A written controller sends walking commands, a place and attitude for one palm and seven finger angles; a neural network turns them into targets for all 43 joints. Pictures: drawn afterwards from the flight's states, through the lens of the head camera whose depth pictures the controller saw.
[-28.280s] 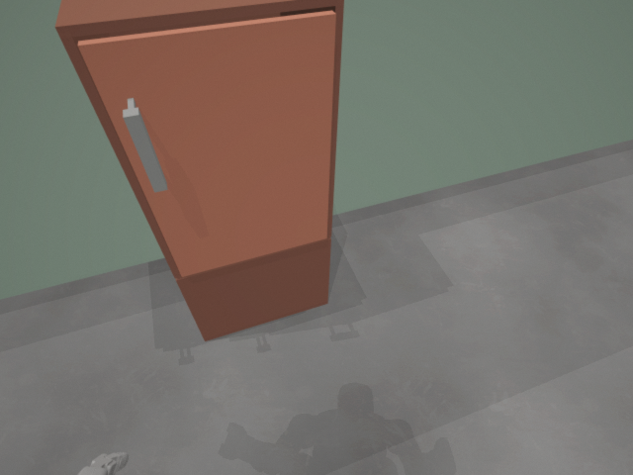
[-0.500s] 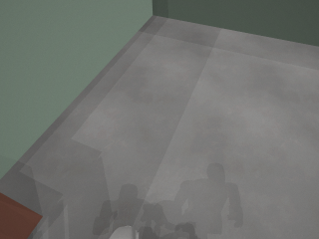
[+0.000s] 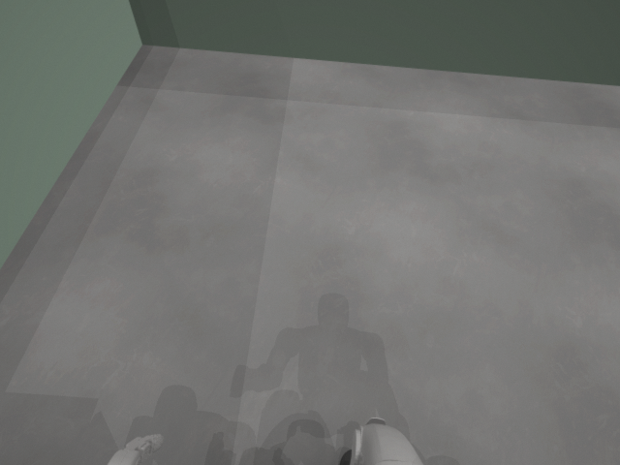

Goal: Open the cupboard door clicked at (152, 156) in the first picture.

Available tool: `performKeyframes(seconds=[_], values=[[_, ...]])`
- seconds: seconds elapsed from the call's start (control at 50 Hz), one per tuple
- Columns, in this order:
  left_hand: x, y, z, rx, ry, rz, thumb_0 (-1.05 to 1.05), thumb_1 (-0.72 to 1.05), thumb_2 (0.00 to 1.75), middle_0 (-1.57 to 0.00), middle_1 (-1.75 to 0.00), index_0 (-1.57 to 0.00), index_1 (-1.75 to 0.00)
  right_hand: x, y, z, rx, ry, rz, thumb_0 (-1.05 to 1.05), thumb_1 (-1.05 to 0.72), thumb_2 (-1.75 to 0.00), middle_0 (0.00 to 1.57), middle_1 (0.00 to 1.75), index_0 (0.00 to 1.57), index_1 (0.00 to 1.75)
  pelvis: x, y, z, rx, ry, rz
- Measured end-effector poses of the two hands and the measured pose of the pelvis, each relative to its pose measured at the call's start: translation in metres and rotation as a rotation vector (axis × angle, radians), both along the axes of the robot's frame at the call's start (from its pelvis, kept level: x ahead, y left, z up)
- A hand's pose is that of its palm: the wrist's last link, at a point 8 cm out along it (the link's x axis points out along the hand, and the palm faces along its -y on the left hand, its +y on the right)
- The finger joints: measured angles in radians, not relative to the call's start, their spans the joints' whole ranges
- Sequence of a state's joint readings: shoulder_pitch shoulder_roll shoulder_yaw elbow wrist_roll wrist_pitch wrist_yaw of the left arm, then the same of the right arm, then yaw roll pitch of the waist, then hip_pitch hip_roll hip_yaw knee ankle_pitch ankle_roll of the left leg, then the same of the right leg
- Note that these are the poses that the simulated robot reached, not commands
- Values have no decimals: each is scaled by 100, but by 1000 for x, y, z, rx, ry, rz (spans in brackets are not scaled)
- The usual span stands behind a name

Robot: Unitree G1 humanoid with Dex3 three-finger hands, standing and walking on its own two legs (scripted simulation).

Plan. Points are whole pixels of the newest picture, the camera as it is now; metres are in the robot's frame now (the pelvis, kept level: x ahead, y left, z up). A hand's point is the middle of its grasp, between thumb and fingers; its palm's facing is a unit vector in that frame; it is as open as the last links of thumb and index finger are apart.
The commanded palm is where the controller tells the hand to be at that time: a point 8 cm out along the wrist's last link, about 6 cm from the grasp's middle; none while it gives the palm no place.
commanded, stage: walk to a spot facing it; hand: left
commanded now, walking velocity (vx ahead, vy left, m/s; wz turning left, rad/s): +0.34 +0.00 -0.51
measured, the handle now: out of the picture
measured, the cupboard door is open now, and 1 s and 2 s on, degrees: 43 43 43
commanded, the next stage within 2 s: turn to face it in 0.42 s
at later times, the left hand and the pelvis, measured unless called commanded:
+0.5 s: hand (241, 356) +0.29 +0.12 -0.17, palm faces -0.11 -0.97 -0.20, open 7.2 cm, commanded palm none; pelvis +0.26 -0.06 +0.00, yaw -11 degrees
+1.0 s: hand (268, 229) +0.56 +0.11 -0.16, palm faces -0.02 -0.98 -0.19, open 7.3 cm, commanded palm none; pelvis +0.44 -0.07 +0.00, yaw -2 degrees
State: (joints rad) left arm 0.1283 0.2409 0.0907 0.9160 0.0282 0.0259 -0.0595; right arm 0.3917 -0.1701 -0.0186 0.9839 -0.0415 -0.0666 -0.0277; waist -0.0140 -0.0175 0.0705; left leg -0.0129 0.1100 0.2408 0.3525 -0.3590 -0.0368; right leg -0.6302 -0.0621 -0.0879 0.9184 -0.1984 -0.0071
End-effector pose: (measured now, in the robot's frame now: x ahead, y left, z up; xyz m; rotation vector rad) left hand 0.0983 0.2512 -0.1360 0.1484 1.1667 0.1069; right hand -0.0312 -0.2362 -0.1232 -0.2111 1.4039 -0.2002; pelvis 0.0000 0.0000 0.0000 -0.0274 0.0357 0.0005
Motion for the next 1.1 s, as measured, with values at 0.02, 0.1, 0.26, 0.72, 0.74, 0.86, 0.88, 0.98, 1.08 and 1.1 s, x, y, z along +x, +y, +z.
performKeyframes(seconds=[0.02,0.1,0.26,0.72,0.74,0.86,0.88,0.98,1.08,1.1], values=[[25,-5,0,3,-17,-31,0,92,90,-19,-30,-20,-29,-8,-1,-3,4,36,-32,0,-90,-90,20,30,20,30,10,-2,-2,3,-1,-12],[121,-33,-1,21,-96,-136,0,92,90,-19,-30,-20,-29,-26,-6,-16,30,176,-138,0,-91,-90,20,30,20,30,56,-16,-17,11,-8,-52],[189,-75,-2,52,-79,-164,0,91,89,-20,-30,-20,-30,79,-41,-28,58,107,-215,1,-91,-90,20,30,20,30,136,-51,-15,33,-30,-120],[271,-71,-30,17,321,-42,0,91,89,-20,-30,-20,-30,489,-50,-8,6,-338,-51,0,-91,-90,20,30,20,30,384,-48,-15,11,-31,-188],[287,-72,-28,13,297,-41,0,91,89,-20,-30,-20,-30,486,-48,-8,5,-309,-53,0,-91,-90,20,30,20,30,389,-47,-13,8,-28,-178],[381,-82,-14,-10,111,-37,0,91,89,-20,-30,-20,-30,464,-54,-6,-9,-129,-67,-1,-94,-90,21,30,20,30,412,-49,-1,-6,-5,-114],[394,-83,-12,-10,86,-37,0,91,89,-20,-30,-20,-30,461,-58,-5,-10,-106,-69,-1,-94,-90,21,30,20,30,416,-51,0,-7,-2,-104],[444,-93,-1,9,-3,-34,0,91,89,-20,-30,-20,-30,454,-77,-4,-8,-34,-79,-1,-93,-90,21,30,20,30,432,-68,2,-7,10,-54],[473,-107,9,49,-77,-10,0,91,89,-20,-30,-20,-30,464,-104,-14,11,-6,-71,0,-91,-90,21,30,20,30,447,-93,-3,6,15,6],[476,-108,8,63,-97,-3,0,91,89,-20,-30,-20,-30,469,-111,-20,17,-7,-66,0,-91,-90,21,30,20,30,451,-100,-8,26,18,15]])
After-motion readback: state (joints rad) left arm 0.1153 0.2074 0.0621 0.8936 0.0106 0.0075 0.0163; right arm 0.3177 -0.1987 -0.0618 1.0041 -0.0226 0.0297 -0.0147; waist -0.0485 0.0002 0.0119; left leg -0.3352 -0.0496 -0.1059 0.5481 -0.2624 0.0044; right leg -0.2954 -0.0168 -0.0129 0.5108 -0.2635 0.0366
